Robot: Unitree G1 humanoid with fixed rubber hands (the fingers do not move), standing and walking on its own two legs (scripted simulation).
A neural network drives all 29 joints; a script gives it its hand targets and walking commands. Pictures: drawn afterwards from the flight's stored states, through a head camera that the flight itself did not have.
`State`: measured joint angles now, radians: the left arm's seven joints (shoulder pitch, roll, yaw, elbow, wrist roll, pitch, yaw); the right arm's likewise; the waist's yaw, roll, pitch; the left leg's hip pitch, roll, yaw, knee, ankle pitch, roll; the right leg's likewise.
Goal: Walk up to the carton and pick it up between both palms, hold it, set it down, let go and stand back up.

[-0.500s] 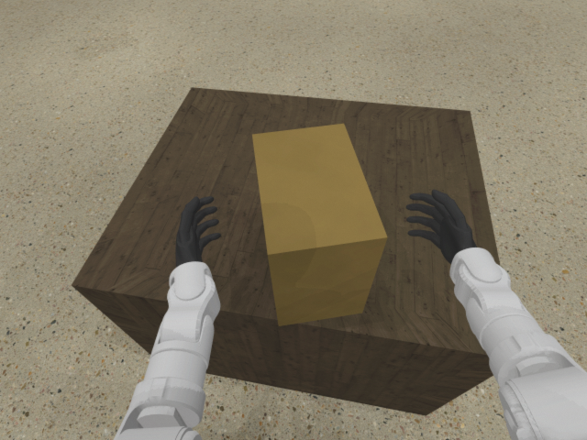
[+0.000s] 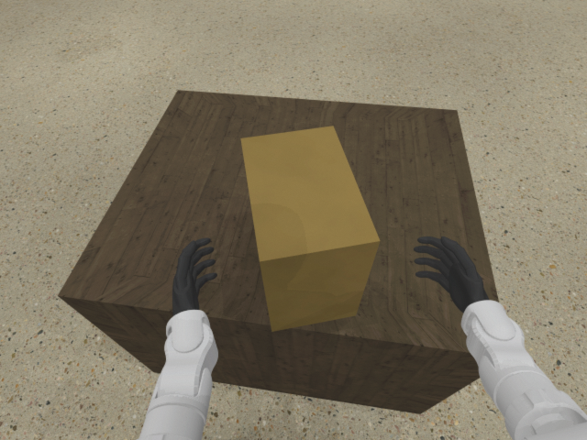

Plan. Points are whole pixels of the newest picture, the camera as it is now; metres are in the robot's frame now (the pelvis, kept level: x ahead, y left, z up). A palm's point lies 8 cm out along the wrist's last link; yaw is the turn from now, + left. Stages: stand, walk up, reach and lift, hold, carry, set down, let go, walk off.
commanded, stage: set down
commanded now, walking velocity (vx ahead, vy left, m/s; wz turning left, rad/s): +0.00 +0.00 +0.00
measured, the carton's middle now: (301, 232) +0.44 +0.06 -0.05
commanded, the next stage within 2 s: none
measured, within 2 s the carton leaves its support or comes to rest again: neither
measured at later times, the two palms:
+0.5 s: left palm (194, 337) +0.23 +0.19 -0.03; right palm (483, 346) +0.26 -0.21 -0.04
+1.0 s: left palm (184, 360) +0.20 +0.20 -0.05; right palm (484, 384) +0.22 -0.21 -0.06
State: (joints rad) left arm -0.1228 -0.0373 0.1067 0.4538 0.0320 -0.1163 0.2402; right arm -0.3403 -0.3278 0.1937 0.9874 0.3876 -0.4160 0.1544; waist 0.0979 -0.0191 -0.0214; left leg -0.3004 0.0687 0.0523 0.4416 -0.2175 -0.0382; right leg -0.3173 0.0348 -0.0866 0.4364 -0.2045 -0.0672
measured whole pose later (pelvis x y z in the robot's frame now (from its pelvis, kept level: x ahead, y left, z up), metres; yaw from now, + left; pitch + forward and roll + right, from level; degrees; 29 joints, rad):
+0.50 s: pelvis +0.00 +0.00 -0.01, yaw +0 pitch +3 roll +0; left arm 0.02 -0.05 0.05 0.52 0.04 -0.25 0.25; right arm -0.17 -0.34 0.22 1.08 0.44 -0.59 0.23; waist 0.08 -0.03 -0.03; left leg -0.32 0.06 0.06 0.53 -0.27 -0.03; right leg -0.34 0.02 -0.08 0.54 -0.26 -0.06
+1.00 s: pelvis +0.01 +0.01 -0.01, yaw +0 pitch +1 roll +1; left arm 0.11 0.03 0.04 0.57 0.02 -0.25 0.19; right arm -0.03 -0.30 0.19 1.03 0.37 -0.56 0.19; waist 0.05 -0.04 -0.01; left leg -0.26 0.05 0.05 0.54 -0.29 -0.03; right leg -0.29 0.01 -0.08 0.56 -0.29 -0.06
